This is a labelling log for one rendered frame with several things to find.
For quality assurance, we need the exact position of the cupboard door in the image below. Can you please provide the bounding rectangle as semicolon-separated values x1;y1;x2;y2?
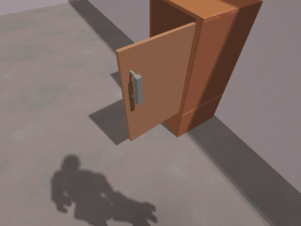
116;22;196;141

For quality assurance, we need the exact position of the handle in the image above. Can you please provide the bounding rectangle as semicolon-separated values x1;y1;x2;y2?
129;70;143;106

